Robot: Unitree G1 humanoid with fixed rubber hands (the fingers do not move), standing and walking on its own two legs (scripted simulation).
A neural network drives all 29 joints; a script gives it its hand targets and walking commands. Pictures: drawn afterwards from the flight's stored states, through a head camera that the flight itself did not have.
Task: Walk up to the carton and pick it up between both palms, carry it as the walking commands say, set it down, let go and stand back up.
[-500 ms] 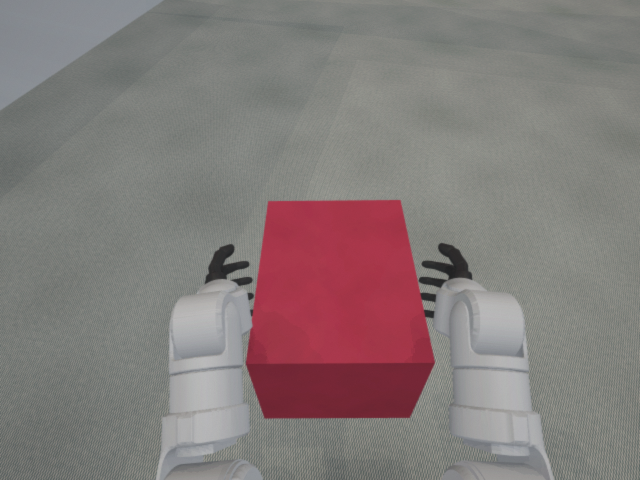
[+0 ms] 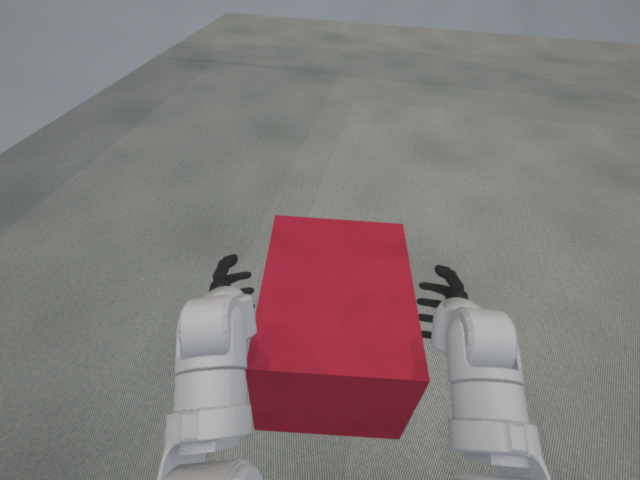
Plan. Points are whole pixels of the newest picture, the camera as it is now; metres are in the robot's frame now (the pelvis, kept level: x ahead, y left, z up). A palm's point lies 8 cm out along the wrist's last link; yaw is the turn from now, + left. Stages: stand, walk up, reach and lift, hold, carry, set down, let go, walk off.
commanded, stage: carry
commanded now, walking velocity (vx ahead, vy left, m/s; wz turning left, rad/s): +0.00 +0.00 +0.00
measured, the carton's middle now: (333, 320) +0.36 +0.00 -0.02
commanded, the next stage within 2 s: hold in 0.46 s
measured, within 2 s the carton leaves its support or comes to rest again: neither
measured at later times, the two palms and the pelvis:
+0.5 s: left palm (228, 305) +0.31 +0.13 +0.08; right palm (452, 319) +0.29 -0.15 +0.07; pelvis +0.00 +0.00 +0.00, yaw +0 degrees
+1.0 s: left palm (224, 362) +0.25 +0.14 +0.04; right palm (457, 324) +0.29 -0.15 +0.07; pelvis -0.03 -0.02 +0.01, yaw +1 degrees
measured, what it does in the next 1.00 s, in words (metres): stands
